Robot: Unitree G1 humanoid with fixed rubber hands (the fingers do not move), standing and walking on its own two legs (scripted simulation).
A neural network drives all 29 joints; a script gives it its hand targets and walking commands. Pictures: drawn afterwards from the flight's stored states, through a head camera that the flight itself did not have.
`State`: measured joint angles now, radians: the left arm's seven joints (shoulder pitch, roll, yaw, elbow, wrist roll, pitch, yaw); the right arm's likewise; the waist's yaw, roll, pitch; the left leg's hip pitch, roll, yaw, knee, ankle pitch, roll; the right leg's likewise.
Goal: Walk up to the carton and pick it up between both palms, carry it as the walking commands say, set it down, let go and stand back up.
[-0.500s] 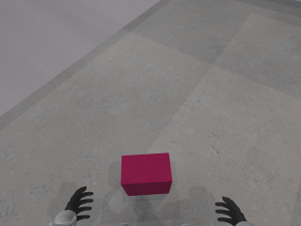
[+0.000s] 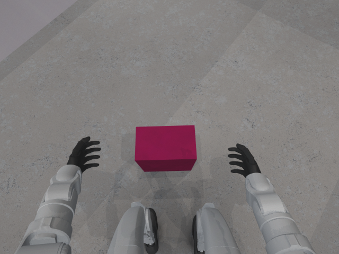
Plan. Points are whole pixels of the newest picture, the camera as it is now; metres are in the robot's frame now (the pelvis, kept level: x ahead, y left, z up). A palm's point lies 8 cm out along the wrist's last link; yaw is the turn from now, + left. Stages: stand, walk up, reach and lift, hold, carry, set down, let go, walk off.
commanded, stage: reach and lift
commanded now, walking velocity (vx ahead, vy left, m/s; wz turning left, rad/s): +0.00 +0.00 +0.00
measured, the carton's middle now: (166, 151) +0.47 +0.04 -0.55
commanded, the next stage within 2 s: none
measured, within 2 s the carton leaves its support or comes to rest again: neither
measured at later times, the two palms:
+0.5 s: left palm (91, 125) +0.44 +0.25 -0.13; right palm (237, 127) +0.44 -0.18 -0.15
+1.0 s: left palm (98, 130) +0.46 +0.26 -0.22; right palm (225, 133) +0.45 -0.17 -0.24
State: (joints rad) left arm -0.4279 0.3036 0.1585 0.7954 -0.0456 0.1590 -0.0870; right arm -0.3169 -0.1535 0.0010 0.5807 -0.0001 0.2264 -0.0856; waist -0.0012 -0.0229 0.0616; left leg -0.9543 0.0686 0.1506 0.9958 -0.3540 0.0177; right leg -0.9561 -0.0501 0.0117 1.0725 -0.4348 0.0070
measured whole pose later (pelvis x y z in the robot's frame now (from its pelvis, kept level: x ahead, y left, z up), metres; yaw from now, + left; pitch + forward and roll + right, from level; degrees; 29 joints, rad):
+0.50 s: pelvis -0.02 +0.00 -0.04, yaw +2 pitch +39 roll +3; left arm -0.95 0.36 0.30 0.96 -0.10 0.08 -0.06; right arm -0.87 -0.25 -0.08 0.75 0.05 0.17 -0.11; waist 0.00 -0.02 -0.01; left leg -1.43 0.07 0.15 1.05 -0.29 0.03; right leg -1.44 -0.05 0.02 1.15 -0.38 0.00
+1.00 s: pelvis -0.03 +0.00 -0.09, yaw +3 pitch +52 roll +4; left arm -1.07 0.37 0.36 0.97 -0.07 0.05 -0.10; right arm -0.96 -0.23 -0.18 0.77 0.05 0.11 -0.08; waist 0.00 -0.04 -0.13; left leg -1.81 0.07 0.13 1.20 -0.30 0.03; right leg -1.82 -0.05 0.02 1.29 -0.39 0.00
